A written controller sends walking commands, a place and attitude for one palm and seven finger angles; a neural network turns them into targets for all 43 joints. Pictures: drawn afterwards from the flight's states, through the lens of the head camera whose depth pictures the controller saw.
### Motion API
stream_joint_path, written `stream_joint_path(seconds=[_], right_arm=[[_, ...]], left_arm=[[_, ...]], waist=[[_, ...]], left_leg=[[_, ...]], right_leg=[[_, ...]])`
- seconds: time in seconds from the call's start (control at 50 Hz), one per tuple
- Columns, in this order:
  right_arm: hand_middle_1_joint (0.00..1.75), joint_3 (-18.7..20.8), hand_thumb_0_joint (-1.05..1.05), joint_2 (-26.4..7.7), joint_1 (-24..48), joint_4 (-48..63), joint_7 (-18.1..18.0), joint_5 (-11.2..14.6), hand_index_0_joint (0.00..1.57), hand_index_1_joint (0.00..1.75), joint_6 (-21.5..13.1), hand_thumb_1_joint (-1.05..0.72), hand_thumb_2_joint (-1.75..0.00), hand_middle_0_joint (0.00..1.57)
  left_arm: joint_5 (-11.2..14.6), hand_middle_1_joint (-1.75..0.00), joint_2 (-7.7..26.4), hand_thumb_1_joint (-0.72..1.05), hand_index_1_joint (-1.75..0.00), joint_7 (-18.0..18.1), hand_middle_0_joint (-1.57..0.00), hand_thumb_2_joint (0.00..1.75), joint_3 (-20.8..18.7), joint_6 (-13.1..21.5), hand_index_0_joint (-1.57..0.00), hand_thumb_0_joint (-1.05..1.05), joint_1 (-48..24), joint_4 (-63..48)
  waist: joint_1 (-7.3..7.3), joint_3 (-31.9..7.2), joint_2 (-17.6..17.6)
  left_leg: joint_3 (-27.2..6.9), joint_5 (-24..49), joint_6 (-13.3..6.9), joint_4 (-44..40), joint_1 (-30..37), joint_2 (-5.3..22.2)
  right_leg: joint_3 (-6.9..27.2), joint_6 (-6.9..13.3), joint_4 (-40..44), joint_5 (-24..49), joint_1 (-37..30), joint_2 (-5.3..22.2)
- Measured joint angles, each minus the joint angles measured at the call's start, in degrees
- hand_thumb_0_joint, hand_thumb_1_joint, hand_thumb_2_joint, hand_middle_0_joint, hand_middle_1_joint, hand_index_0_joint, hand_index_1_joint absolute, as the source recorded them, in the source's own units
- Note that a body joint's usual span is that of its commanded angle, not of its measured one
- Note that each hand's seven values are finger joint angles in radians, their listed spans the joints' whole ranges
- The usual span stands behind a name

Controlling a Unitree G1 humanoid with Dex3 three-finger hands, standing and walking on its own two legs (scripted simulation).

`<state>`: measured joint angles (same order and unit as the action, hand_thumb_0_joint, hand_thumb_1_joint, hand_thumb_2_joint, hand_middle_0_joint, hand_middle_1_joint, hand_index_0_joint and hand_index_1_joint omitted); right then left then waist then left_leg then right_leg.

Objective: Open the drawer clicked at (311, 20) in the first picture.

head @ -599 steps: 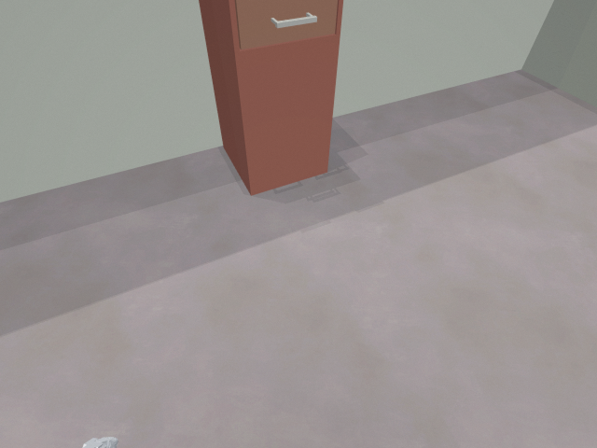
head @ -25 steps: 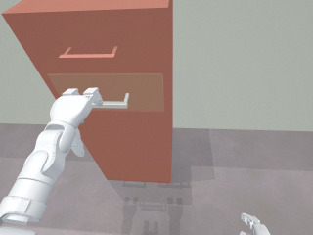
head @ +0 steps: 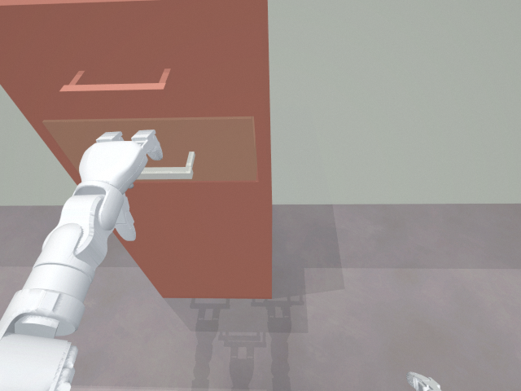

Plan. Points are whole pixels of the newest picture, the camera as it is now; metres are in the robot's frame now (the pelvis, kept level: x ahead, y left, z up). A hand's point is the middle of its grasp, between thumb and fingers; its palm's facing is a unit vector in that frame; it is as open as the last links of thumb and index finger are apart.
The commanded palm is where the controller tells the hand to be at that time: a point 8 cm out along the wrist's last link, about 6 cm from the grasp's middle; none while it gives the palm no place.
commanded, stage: move the hooked fingers above the handle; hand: left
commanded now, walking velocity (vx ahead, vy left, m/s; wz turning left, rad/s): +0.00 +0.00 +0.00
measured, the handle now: (154, 165) +0.51 +0.24 +0.04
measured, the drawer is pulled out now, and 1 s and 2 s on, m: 0.00 0.00 0.00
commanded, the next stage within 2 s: lower the fingers behind the handle in 1.34 s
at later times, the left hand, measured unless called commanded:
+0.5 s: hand (130, 174) +0.44 +0.25 +0.08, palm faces -0.02 -0.02 -1.00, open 13.8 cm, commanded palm +0.43 +0.25 +0.14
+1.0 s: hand (134, 172) +0.45 +0.25 +0.08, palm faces -0.05 -0.02 -1.00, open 13.8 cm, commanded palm +0.44 +0.25 +0.15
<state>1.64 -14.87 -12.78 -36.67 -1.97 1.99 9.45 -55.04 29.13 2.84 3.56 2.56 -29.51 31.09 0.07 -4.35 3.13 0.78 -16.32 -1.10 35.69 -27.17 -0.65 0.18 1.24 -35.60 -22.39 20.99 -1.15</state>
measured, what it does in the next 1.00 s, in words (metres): stands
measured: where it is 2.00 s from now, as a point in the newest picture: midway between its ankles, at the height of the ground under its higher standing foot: outside the picture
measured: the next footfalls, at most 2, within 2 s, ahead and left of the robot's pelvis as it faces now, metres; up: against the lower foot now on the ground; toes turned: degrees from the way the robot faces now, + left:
none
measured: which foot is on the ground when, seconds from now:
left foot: down 0.00-1.00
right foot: down 0.00-1.00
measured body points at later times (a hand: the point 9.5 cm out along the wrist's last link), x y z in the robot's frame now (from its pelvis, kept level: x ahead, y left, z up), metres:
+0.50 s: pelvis +0.00 +0.01 -0.01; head +0.05 +0.00 +0.44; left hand +0.44 +0.25 +0.13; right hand +0.06 -0.26 -0.14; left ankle +0.01 +0.11 -0.72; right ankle -0.05 -0.11 -0.72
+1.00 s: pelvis +0.00 +0.01 -0.01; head +0.05 +0.00 +0.44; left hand +0.45 +0.25 +0.13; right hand +0.02 -0.26 -0.14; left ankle +0.01 +0.11 -0.72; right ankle -0.05 -0.11 -0.72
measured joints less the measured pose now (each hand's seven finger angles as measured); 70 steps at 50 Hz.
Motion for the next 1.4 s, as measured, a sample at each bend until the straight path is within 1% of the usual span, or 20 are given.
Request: stream_joint_path(seconds=[0.08, 0.16, 0.26, 0.36, 0.48, 0.54, 0.6, 0.68, 0.8, 0.88, 0.92, 1.02, 1.06, 1.1, 1.18, 1.22, 1.28, 1.34, 1.4], right_arm=[[0.30, -0.1, 0.01, 0.4, -0.8, 0.2, 0.0, 0.0, 0.20, 0.30, 0.2, -0.91, -0.89, 0.20], [0.30, 0.3, 0.01, 0.2, -1.9, 0.1, -0.1, 0.0, 0.20, 0.30, 0.5, -0.91, -0.89, 0.20], [0.30, 1.0, 0.01, -0.1, -3.0, -0.6, -0.2, -0.1, 0.20, 0.30, 0.8, -0.91, -0.89, 0.20], [0.30, 1.4, 0.01, -0.3, -3.3, -1.3, -0.1, -0.3, 0.20, 0.30, 1.1, -0.91, -0.89, 0.20], [0.30, 1.3, 0.01, -0.1, -3.9, -1.4, 0.3, -0.2, 0.20, 0.30, 1.0, -0.91, -0.89, 0.20], [0.30, 1.3, 0.01, 0.0, -4.6, -1.3, 0.2, -0.2, 0.20, 0.30, 0.9, -0.91, -0.89, 0.20], [0.30, 1.4, 0.00, 0.2, -5.6, -1.4, 0.2, -0.3, 0.20, 0.30, 0.7, -0.91, -0.89, 0.20], [0.30, 1.3, 0.00, 0.2, -6.5, -1.7, 0.2, -0.5, 0.20, 0.30, 0.9, -0.91, -0.89, 0.20], [0.30, 0.7, 0.01, 0.2, -7.2, -1.4, 0.0, -0.1, 0.20, 0.30, 1.0, -0.91, -0.89, 0.20], [0.30, 1.1, 0.01, 0.2, -7.9, -1.3, -0.1, -0.2, 0.20, 0.30, 0.8, -0.91, -0.89, 0.20], [0.30, 1.2, 0.01, 0.2, -8.1, -1.4, -0.2, -0.1, 0.20, 0.30, 0.7, -0.91, -0.89, 0.20], [0.30, 1.6, 0.01, 0.1, -7.5, -2.0, -0.1, -0.1, 0.20, 0.30, 0.3, -0.91, -0.89, 0.20], [0.30, 1.5, 0.01, -0.1, -6.9, -2.1, -0.1, -0.3, 0.20, 0.30, 0.1, -0.91, -0.89, 0.20], [0.30, 1.5, 0.01, -0.1, -6.2, -2.0, 0.0, -0.3, 0.20, 0.30, 0.1, -0.91, -0.89, 0.20], [0.30, 1.1, 0.00, -0.1, -5.2, -1.4, 0.1, -0.3, 0.20, 0.30, 0.2, -0.91, -0.89, 0.20], [0.30, 1.0, 0.00, -0.1, -4.9, -0.9, 0.1, -0.2, 0.20, 0.30, 0.3, -0.91, -0.89, 0.20], [0.30, 1.0, 0.00, 0.1, -5.1, -0.3, 0.0, -0.2, 0.20, 0.30, 0.5, -0.91, -0.89, 0.20], [0.30, 1.1, 0.00, 0.1, -5.5, -0.2, -0.1, -0.2, 0.20, 0.30, 0.8, -0.91, -0.89, 0.20], [0.30, 1.2, 0.00, 0.2, -5.6, -0.5, 0.0, -0.2, 0.20, 0.30, 1.0, -0.91, -0.89, 0.20]], left_arm=[[-0.5, -1.20, 0.9, -0.49, -1.20, 0.3, -0.32, 0.30, -1.6, 0.0, -0.32, 0.00, -1.0, 3.0], [-0.6, -1.20, 1.9, -0.49, -1.20, -0.3, -0.32, 0.30, -1.6, 0.3, -0.32, 0.00, -2.3, 5.3], [-0.6, -1.20, 1.9, -0.49, -1.20, -0.6, -0.32, 0.30, -1.0, 2.6, -0.32, 0.00, -3.3, 5.9], [-1.5, -1.20, 1.5, -0.49, -1.20, 1.5, -0.32, 0.30, -1.4, 4.4, -0.32, 0.00, -5.2, 8.4], [-2.9, -1.20, 1.9, -0.49, -1.20, 3.9, -0.32, 0.30, -1.2, 2.6, -0.32, 0.00, -9.4, 14.6], [-3.2, -1.20, 2.2, -0.49, -1.20, 3.9, -0.32, 0.30, -0.6, 1.7, -0.32, 0.00, -11.3, 16.9], [-3.1, -1.20, 1.7, -0.49, -1.20, 3.8, -0.32, 0.30, 0.0, 1.8, -0.32, 0.00, -12.6, 17.6], [-3.5, -1.20, 1.2, -0.49, -1.20, 4.3, -0.32, 0.30, -1.2, 2.7, -0.32, 0.00, -12.9, 17.8], [-4.5, -1.20, 2.2, -0.49, -1.20, 5.0, -0.32, 0.30, -3.0, 1.5, -0.32, 0.00, -13.3, 21.0], [-4.0, -1.20, 3.1, -0.49, -1.20, 4.3, -0.32, 0.30, -3.3, 1.8, -0.32, 0.00, -12.0, 19.9], [-3.7, -1.20, 3.1, -0.49, -1.20, 4.0, -0.32, 0.30, -2.7, 2.1, -0.32, 0.00, -11.5, 19.3], [-3.3, -1.20, 2.2, -0.49, -1.20, 4.1, -0.32, 0.30, -0.5, 2.9, -0.32, 0.00, -11.9, 17.8], [-3.4, -1.20, 1.7, -0.49, -1.20, 4.5, -0.32, 0.30, -0.5, 3.3, -0.32, 0.00, -12.2, 17.6], [-3.6, -1.20, 1.4, -0.49, -1.20, 5.1, -0.32, 0.30, -0.8, 3.1, -0.32, 0.00, -12.6, 17.7], [-4.1, -1.20, 1.6, -0.49, -1.20, 5.5, -0.32, 0.30, -1.6, 1.6, -0.32, 0.00, -13.4, 19.3], [-4.1, -1.20, 2.0, -0.49, -1.20, 5.1, -0.32, 0.30, -1.9, 0.9, -0.32, 0.00, -13.5, 19.9], [-3.8, -1.20, 2.5, -0.49, -1.20, 3.7, -0.32, 0.30, -1.8, 0.6, -0.32, 0.00, -12.8, 19.5], [-3.1, -1.20, 2.4, -0.49, -1.20, 2.5, -0.32, 0.30, -1.5, 1.5, -0.32, 0.00, -11.4, 17.5], [-2.6, -1.20, 1.8, -0.49, -1.20, 2.2, -0.32, 0.30, -1.0, 2.8, -0.32, 0.00, -10.3, 15.6]], waist=[[-0.58, -0.7, -0.2], [-0.79, -0.9, -0.2], [-0.87, -1.0, -0.4], [-1.48, -1.4, -0.6], [-2.71, -1.9, -0.6], [-3.30, -1.8, -0.5], [-3.62, -1.9, -0.5], [-4.09, -2.2, -0.3], [-4.86, -2.3, -0.2], [-4.58, -2.4, -0.1], [-4.30, -2.3, -0.2], [-3.78, -2.0, -0.5], [-3.80, -2.0, -0.6], [-3.90, -2.2, -0.7], [-4.16, -2.5, -0.6], [-4.23, -2.6, -0.6], [-4.05, -2.6, -0.4], [-3.57, -2.6, -0.3], [-3.09, -2.5, -0.3]], left_leg=[[0.2, -0.3, 0.0, 0.3, -0.7, 0.3], [0.0, -0.6, 0.0, 0.9, -1.5, 0.3], [-0.3, -0.8, -0.1, 1.7, -2.6, 0.3], [-0.2, -1.1, -0.2, 2.7, -4.1, 0.3], [-0.1, -1.0, -0.4, 3.7, -6.2, 0.4], [-0.1, -0.9, -0.5, 3.9, -6.9, 0.4], [0.0, -0.8, -0.6, 4.0, -7.3, 0.4], [0.6, -0.9, -0.7, 4.0, -7.4, 0.6], [1.3, -0.9, -0.8, 3.7, -7.5, 0.9], [1.4, -0.8, -0.9, 3.4, -7.2, 1.0], [1.2, -0.9, -0.9, 3.4, -7.1, 0.9], [0.3, -0.9, -0.9, 3.7, -7.2, 0.5], [0.2, -1.0, -0.9, 3.9, -7.4, 0.4], [0.3, -1.0, -0.9, 4.0, -7.6, 0.4], [0.5, -1.2, -0.8, 4.0, -7.6, 0.6], [0.7, -1.2, -0.8, 3.9, -7.5, 0.7], [0.8, -1.2, -0.8, 3.6, -7.0, 0.7], [0.7, -1.3, -0.8, 3.4, -6.5, 0.7], [0.5, -1.4, -0.7, 3.3, -6.1, 0.5]], right_leg=[[0.3, 0.0, -0.2, -0.1, 0.8, -0.2], [0.1, 0.0, -0.3, -0.2, 1.3, -0.3], [-0.2, -0.1, -0.7, -0.4, 2.1, -0.3], [-0.2, -0.2, -1.6, -0.5, 3.6, -0.3], [-0.1, -0.4, -2.6, -0.4, 5.6, -0.4], [-0.1, -0.4, -2.7, -0.3, 6.4, -0.4], [0.0, -0.5, -2.7, -0.1, 6.7, -0.4], [0.6, -0.7, -2.7, 0.0, 7.1, -0.5], [1.4, -0.8, -2.6, 0.2, 7.5, -0.7], [1.4, -0.8, -2.1, 0.4, 7.1, -0.8], [1.2, -0.9, -1.8, 0.4, 6.8, -0.7], [0.3, -0.8, -1.9, 0.2, 6.5, -0.4], [0.2, -0.8, -2.0, 0.1, 6.6, -0.4], [0.3, -0.8, -2.2, 0.0, 6.8, -0.4], [0.6, -0.8, -2.3, 0.0, 7.1, -0.5], [0.7, -0.8, -2.2, 0.0, 7.0, -0.6], [0.8, -0.8, -1.9, 0.0, 6.5, -0.6], [0.8, -0.8, -1.6, 0.0, 5.9, -0.6], [0.5, -0.7, -1.5, -0.2, 5.4, -0.5]])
